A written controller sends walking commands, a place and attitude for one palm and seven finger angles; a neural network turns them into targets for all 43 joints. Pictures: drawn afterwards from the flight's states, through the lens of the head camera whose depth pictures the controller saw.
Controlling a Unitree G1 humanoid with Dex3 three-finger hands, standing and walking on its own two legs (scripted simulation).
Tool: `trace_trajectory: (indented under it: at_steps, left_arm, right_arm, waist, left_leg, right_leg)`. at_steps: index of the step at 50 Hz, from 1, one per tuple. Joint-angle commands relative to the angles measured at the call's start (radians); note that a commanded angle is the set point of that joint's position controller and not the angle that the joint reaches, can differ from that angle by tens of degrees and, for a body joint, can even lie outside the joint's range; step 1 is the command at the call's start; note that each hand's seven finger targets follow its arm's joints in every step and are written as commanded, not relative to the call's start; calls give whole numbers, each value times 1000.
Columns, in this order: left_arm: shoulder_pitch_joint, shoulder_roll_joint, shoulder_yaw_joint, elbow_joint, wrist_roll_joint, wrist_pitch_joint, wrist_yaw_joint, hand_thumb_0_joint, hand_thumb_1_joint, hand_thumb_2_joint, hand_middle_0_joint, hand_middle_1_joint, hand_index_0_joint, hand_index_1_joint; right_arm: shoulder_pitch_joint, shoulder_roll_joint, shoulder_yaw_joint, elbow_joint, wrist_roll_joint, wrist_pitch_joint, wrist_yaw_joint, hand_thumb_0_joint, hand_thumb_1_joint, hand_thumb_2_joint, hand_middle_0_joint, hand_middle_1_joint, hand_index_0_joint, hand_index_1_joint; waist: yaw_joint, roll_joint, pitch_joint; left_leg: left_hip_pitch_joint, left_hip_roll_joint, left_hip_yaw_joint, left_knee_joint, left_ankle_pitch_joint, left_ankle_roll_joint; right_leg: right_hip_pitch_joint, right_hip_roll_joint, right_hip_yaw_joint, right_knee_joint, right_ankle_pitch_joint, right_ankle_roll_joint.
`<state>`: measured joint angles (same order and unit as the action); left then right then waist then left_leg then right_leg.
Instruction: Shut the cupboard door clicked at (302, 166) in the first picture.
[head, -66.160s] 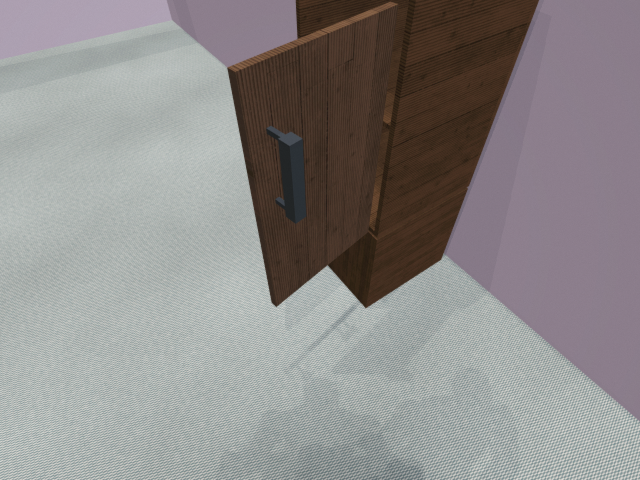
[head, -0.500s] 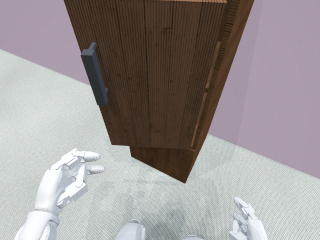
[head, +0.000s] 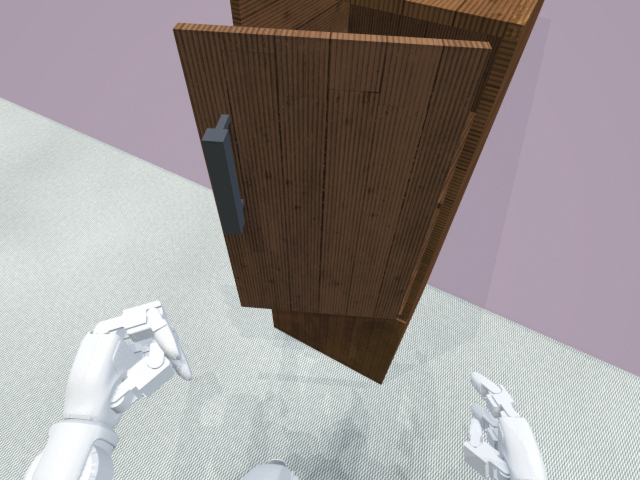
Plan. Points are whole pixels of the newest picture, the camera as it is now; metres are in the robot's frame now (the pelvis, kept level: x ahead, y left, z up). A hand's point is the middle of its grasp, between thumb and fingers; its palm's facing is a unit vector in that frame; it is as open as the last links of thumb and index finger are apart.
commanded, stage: raise the hand and make a fist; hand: left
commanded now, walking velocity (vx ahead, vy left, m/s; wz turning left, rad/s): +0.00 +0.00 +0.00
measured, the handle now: (229, 176) +0.48 +0.17 +0.11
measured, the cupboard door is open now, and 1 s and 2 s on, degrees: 25 25 25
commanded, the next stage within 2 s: bring the fist close to the handle in 0.70 s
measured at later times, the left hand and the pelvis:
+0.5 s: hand (167, 350) +0.22 +0.18 +0.11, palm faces +0.02 -1.00 -0.03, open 3.1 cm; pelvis -0.01 -0.01 +0.02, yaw +0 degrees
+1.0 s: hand (190, 331) +0.24 +0.16 +0.12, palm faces +0.02 -1.00 -0.04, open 3.1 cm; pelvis +0.00 -0.03 +0.02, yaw +0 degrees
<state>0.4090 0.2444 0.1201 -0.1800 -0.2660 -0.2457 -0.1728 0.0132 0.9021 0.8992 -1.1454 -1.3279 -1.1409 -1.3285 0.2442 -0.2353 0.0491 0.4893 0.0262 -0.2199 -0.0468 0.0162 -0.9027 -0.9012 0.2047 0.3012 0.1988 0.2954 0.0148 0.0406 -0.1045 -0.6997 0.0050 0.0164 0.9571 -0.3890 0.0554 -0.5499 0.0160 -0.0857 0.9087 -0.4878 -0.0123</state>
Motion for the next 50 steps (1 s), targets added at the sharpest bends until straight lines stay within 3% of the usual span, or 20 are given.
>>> trace_trajectory:
  at_steps: [1, 3, 8, 12, 15, 18, 24, 26, 27, 30, 32, 35, 37, 40, 42, 45, 47, 50]
  left_arm:
    - [-110, 115, 79, -207, -23, -18, -18, 0, 900, 900, -1300, -1500, -1300, -1500]
    - [-138, 125, 85, -229, -20, -11, -18, 0, 900, 900, -1300, -1500, -1300, -1500]
    - [-167, 138, 102, -225, -27, 4, -24, 0, 900, 900, -1300, -1500, -1300, -1500]
    - [-171, 157, 126, -171, -39, 31, -35, 0, 900, 900, -1300, -1500, -1300, -1500]
    - [-204, 153, 126, -196, -45, 41, -39, 0, 900, 900, -1300, -1500, -1300, -1500]
    - [-174, 134, 118, -150, -49, 51, -42, 0, 900, 900, -1300, -1500, -1300, -1500]
    - [-196, 154, 134, -167, -48, 22, -37, 0, 900, 900, -1300, -1500, -1300, -1500]
    - [-197, 156, 136, -177, -45, 8, -31, 0, 900, 900, -1300, -1500, -1300, -1500]
    - [-190, 168, 144, -171, -42, 3, -27, 0, 900, 900, -1300, -1500, -1300, -1500]
    - [-195, 151, 131, -174, -44, -8, -26, 0, 900, 900, -1300, -1500, -1300, -1500]
    - [-181, 164, 142, -161, -45, -10, -28, 0, 900, 900, -1300, -1500, -1300, -1500]
    - [-194, 145, 125, -152, -48, -5, -37, 0, 900, 900, -1300, -1500, -1300, -1500]
    - [-193, 157, 131, -147, -46, -4, -37, 0, 900, 900, -1300, -1500, -1300, -1500]
    - [-198, 147, 125, -160, -45, -4, -38, 0, 900, 900, -1300, -1500, -1300, -1500]
    - [-243, 172, 147, -144, -45, -8, -34, 0, 900, 900, -1300, -1500, -1300, -1500]
    - [-301, 134, 112, -122, -42, -8, -35, 0, 900, 900, -1300, -1500, -1300, -1500]
    - [-319, 154, 122, -87, -38, -4, -35, 0, 900, 900, -1300, -1500, -1300, -1500]
    - [-388, 131, 90, -62, -29, 10, -35, 0, 900, 900, -1300, -1500, -1300, -1500]
  right_arm:
    - [-31, -133, -49, -148, 11, -41, -15, 0, -900, -900, 200, 300, 200, 300]
    - [-40, -131, -44, -146, 12, -43, -16, 0, -900, -900, 200, 300, 200, 300]
    - [-48, -130, -36, -133, 12, -52, -17, 0, -900, -900, 200, 300, 200, 300]
    - [-56, -137, -34, -117, 16, -59, -21, 0, -900, -900, 200, 300, 200, 300]
    - [-65, -134, -35, -115, 20, -68, -23, 0, -900, -900, 200, 300, 200, 300]
    - [-67, -134, -36, -108, 20, -73, -24, 0, -900, -900, 200, 300, 200, 300]
    - [-69, -137, -41, -102, 15, -87, -20, 0, -900, -900, 200, 300, 200, 300]
    - [-67, -135, -42, -101, 14, -90, -19, 0, -900, -900, 200, 300, 200, 300]
    - [-64, -138, -43, -94, 12, -89, -18, 0, -900, -900, 200, 300, 200, 300]
    - [-67, -135, -44, -94, 13, -92, -16, 0, -900, -900, 200, 300, 200, 300]
    - [-63, -138, -47, -89, 11, -91, -17, 0, -900, -900, 200, 300, 200, 300]
    - [-66, -136, -46, -91, 15, -88, -18, 0, -900, -900, 200, 300, 200, 300]
    - [-67, -137, -46, -90, 14, -87, -20, 0, -900, -900, 200, 300, 200, 300]
    - [-68, -134, -45, -92, 14, -87, -21, 0, -900, -900, 200, 300, 200, 300]
    - [-60, -138, -46, -80, 12, -84, -23, 0, -900, -900, 200, 300, 200, 300]
    - [-65, -134, -44, -76, 13, -83, -23, 0, -900, -900, 200, 300, 200, 300]
    - [-61, -140, -45, -68, 13, -81, -25, 0, -900, -900, 200, 300, 200, 300]
    - [-62, -137, -45, -65, 16, -77, -26, 0, -900, -900, 200, 300, 200, 300]
  waist:
    - [-10, 29, -111]
    - [-8, 63, -122]
    - [-4, 59, -115]
    - [-2, 11, -72]
    - [0, 35, -84]
    - [1, -11, -52]
    - [3, -11, -58]
    - [4, 21, -65]
    - [1, -1, -62]
    - [-2, 19, -64]
    - [-3, -24, -72]
    - [-4, -4, -54]
    - [-6, -34, -48]
    - [-2, 5, -67]
    - [-10, -29, -65]
    - [-14, -18, -64]
    - [-17, -39, -66]
    - [-20, -11, -85]
  left_leg:
    - [263, 20, -117, -237, 93, -36]
    - [285, 18, -116, -247, 93, -35]
    - [308, 16, -114, -269, 107, -35]
    - [297, 14, -108, -289, 71, -31]
    - [325, 10, -102, -306, 75, -32]
    - [308, 6, -88, -302, 87, -28]
    - [305, -2, -71, -290, 91, -25]
    - [309, -4, -66, -285, 98, -26]
    - [299, -3, -64, -276, 100, -24]
    - [304, -6, -60, -273, 103, -25]
    - [292, -4, -57, -257, 126, -22]
    - [289, -7, -53, -259, 112, -24]
    - [279, -5, -54, -252, 108, -22]
    - [296, -7, -52, -253, 133, -22]
    - [289, -5, -54, -245, 139, -20]
    - [300, -7, -55, -250, 138, -21]
    - [295, -6, -56, -245, 143, -18]
    - [313, -8, -53, -252, 145, -19]
  right_leg:
    - [-39, 27, 2, -155, 177, -16]
    - [-22, 26, 6, -166, 176, -18]
    - [14, 24, 7, -194, 187, -19]
    - [32, 22, 16, -234, 158, -14]
    - [49, 16, 20, -253, 159, -13]
    - [57, 13, 27, -273, 157, -9]
    - [65, 3, 57, -292, 131, -5]
    - [65, 2, 59, -288, 138, -6]
    - [70, 1, 69, -295, 133, -4]
    - [64, -3, 73, -294, 138, -3]
    - [79, -7, 89, -298, 160, 4]
    - [67, -9, 93, -305, 146, 4]
    - [69, -13, 111, -316, 126, 10]
    - [77, -13, 103, -303, 173, 6]
    - [73, -11, 105, -300, 184, 11]
    - [64, -9, 94, -292, 195, 8]
    - [65, -9, 101, -295, 202, 11]
    - [65, -10, 96, -292, 215, 9]
